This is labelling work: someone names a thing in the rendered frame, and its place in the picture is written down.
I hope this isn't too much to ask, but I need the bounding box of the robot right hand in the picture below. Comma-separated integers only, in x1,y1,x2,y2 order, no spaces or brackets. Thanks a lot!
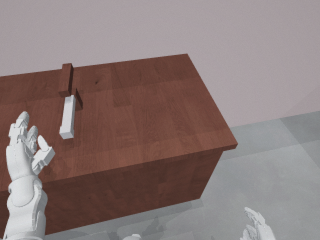
240,207,277,240

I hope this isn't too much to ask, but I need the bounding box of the robot left forearm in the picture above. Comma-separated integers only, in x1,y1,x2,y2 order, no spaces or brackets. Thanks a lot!
3,175,48,240

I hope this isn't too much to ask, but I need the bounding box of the counter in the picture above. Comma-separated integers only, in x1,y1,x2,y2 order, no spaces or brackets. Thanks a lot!
0,53,238,239

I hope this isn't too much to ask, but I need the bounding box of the robot left hand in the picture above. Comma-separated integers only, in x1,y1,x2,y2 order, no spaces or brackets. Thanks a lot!
6,111,56,182

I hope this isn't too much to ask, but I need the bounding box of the tap lever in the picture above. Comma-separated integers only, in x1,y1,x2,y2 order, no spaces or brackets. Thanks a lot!
59,95,76,139

